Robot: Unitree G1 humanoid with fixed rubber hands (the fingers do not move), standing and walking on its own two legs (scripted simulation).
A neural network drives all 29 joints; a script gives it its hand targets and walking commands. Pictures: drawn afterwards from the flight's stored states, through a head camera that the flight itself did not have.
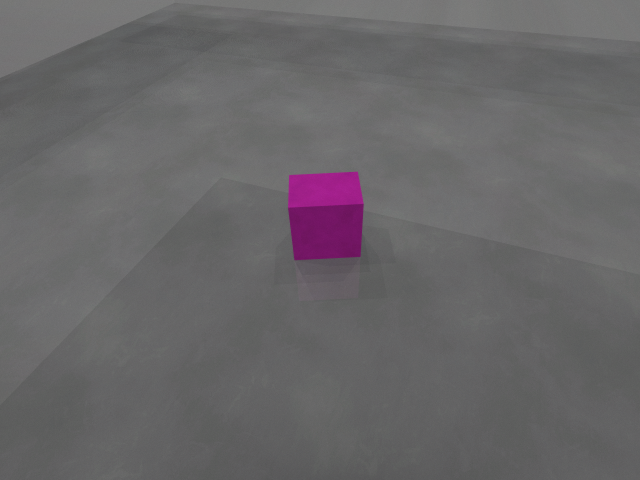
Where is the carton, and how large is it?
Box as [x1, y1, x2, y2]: [288, 172, 363, 259]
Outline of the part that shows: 357,172 289,175 288,210 294,259 360,256 363,203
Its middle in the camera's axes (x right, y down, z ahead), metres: +0.02 -0.09 +1.62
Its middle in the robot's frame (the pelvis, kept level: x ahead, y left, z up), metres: +1.26 +0.05 -0.61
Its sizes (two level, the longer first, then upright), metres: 0.284 0.208 0.295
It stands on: the floor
